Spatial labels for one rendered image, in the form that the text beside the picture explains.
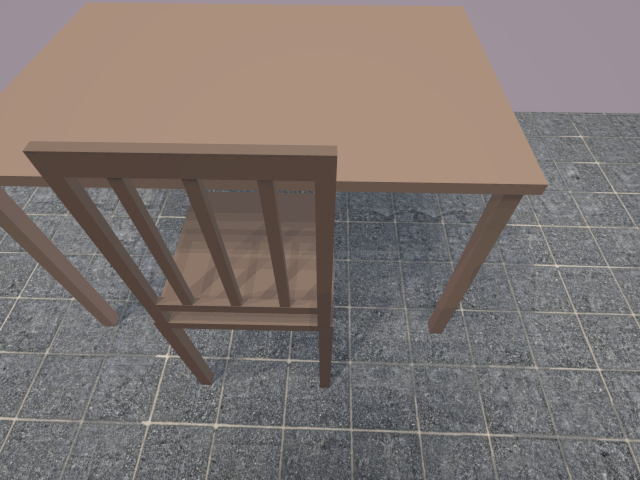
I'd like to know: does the chair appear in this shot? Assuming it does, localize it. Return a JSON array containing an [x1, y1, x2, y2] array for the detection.
[[23, 141, 337, 388]]

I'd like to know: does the table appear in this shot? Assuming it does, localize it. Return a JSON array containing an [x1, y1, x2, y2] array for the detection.
[[0, 2, 548, 334]]

